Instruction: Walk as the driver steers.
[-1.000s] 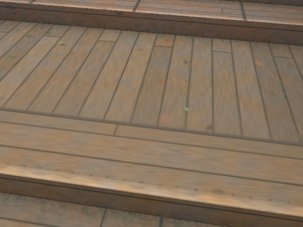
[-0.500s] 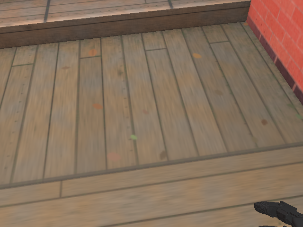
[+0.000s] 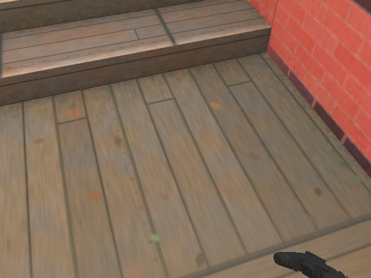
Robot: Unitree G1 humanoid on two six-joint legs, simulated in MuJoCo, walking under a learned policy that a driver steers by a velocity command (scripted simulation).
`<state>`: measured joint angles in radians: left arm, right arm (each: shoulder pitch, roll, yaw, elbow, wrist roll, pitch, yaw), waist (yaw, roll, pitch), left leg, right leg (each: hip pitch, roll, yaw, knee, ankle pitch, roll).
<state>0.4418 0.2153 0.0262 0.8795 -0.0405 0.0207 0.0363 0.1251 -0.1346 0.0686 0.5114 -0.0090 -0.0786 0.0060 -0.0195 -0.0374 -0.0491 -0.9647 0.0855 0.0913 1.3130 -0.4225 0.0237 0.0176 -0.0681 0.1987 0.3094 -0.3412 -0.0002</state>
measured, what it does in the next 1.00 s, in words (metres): climbs: right foot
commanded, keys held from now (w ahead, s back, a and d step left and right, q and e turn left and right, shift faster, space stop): w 1.00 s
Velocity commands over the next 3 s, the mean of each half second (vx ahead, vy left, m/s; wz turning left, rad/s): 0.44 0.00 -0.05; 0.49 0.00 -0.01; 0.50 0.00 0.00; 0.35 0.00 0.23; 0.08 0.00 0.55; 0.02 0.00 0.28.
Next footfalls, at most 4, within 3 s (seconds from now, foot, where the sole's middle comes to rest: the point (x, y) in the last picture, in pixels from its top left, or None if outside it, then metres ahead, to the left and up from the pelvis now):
0.72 right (200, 244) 0.57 -0.03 -0.63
1.22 left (132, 168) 0.88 0.22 -0.63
1.74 right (193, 118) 1.15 -0.03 -0.63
2.24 left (132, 119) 1.14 0.24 -0.63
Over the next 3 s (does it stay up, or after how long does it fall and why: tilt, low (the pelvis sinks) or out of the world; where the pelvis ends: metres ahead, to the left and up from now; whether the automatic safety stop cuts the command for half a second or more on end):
stays up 1.12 0.11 0.14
